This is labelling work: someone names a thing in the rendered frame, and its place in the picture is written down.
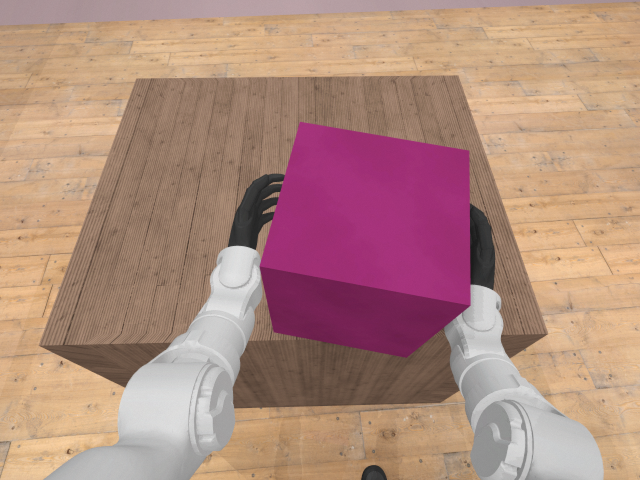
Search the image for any pedestal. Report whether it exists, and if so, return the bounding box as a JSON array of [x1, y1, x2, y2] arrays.
[[39, 75, 548, 408]]

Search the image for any carton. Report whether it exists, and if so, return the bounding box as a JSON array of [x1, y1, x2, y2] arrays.
[[259, 122, 471, 358]]

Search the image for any right robot forearm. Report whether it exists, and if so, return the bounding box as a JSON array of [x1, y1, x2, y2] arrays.
[[444, 285, 604, 478]]

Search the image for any robot right upper arm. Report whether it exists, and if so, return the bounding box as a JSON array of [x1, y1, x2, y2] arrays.
[[470, 400, 603, 480]]

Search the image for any robot right hand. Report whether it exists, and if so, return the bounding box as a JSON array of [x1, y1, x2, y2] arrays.
[[470, 203, 495, 290]]

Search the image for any robot left hand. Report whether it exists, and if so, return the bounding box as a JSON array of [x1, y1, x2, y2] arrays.
[[228, 174, 285, 250]]

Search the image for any left robot forearm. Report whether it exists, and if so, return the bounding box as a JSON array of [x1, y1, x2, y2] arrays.
[[118, 246, 262, 435]]

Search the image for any robot left upper arm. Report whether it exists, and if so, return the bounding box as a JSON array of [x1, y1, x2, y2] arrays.
[[43, 362, 235, 480]]

